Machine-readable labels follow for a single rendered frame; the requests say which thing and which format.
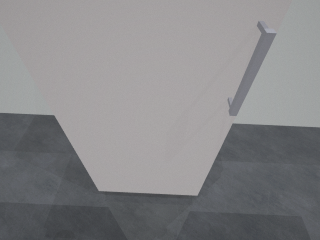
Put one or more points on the handle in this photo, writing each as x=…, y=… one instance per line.
x=258, y=56

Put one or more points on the fridge door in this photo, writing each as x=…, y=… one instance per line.
x=140, y=87

